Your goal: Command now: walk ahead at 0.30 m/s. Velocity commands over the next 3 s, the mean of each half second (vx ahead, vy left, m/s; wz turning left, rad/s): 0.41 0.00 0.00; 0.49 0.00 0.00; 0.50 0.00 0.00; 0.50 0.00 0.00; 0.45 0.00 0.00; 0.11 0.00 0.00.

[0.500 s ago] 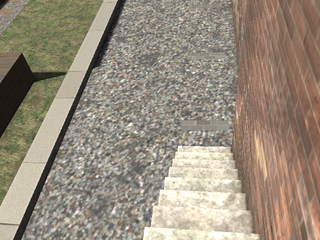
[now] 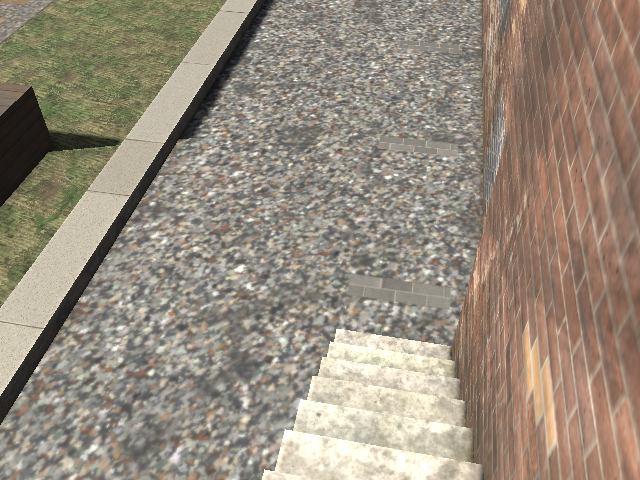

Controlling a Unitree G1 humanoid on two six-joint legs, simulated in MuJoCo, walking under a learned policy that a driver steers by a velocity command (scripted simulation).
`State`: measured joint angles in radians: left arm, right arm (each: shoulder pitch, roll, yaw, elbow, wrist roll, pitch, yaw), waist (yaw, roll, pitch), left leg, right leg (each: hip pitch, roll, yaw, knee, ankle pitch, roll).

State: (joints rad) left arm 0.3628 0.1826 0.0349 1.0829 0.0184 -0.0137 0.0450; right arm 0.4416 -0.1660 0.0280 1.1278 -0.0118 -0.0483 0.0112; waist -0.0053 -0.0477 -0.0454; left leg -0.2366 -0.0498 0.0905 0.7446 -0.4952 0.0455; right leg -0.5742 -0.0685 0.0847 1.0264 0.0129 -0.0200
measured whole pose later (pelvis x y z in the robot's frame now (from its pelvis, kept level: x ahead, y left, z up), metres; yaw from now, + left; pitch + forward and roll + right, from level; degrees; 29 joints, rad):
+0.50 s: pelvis +0.18 -0.10 -0.19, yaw +1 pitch -2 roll +3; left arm 0.62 0.18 -0.02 1.13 -0.06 -0.05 0.06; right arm 0.26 -0.16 0.00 1.06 -0.06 0.06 0.00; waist 0.00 0.04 0.01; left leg -0.82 -0.03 -0.07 1.42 -0.16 0.01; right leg -0.24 -0.05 -0.02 0.77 -0.49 -0.02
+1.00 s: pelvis +0.41 -0.06 -0.28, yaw -1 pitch -4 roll +6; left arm 0.25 0.33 0.08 0.97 0.00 -0.07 0.01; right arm 0.38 -0.19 -0.03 1.10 -0.06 -0.08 -0.06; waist -0.03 -0.09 -0.02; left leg -0.42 -0.02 0.06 1.19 -0.24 0.06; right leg -0.54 -0.05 0.12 1.07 -0.06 0.05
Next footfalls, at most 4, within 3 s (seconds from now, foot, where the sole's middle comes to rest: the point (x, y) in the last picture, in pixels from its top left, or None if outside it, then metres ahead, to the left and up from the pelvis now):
0.06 right None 0.11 -0.17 -0.79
0.26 right None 0.18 -0.20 -0.94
0.70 left None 0.40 0.10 -0.96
1.10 right None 0.52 -0.17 -1.14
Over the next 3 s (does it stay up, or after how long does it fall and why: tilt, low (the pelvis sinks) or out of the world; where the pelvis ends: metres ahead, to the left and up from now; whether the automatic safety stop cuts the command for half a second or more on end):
stays up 1.24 -0.26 -0.94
